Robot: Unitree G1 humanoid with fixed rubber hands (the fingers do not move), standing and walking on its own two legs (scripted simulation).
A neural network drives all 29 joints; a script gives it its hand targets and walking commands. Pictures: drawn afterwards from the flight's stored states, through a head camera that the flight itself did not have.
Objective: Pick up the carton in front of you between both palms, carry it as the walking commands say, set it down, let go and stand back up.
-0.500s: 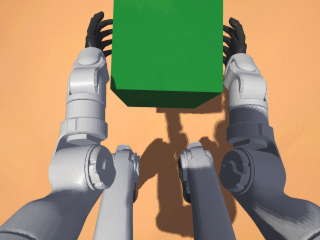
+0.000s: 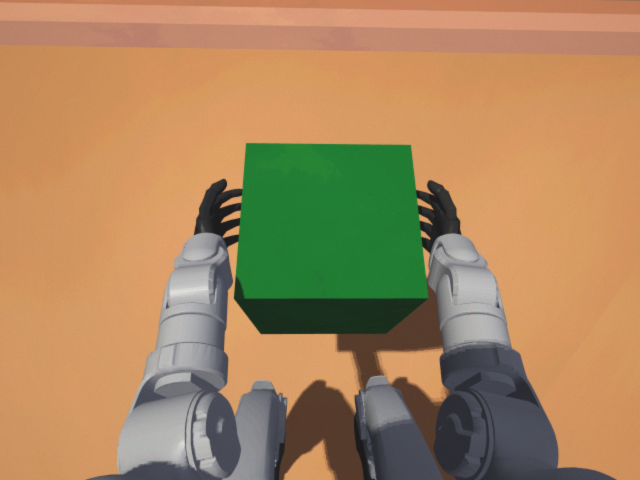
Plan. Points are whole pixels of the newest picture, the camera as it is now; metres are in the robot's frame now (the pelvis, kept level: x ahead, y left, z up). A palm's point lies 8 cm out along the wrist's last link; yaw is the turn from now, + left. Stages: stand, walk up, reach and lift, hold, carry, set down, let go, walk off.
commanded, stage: reach and lift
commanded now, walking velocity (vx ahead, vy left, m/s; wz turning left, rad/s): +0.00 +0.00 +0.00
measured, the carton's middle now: (326, 251) +0.41 -0.01 -0.10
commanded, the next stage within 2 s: hold in 1.58 s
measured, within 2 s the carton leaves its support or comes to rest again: neither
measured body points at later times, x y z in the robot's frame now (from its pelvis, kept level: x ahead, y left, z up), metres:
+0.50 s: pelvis +0.04 +0.00 +0.11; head +0.06 +0.00 +0.56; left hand +0.37 +0.15 +0.11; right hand +0.36 -0.16 +0.11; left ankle +0.06 +0.13 -0.61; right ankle +0.06 -0.13 -0.61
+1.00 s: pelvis +0.04 +0.00 +0.13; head +0.02 +0.00 +0.58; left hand +0.35 +0.15 +0.15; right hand +0.35 -0.16 +0.15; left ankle +0.07 +0.13 -0.61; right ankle +0.06 -0.13 -0.61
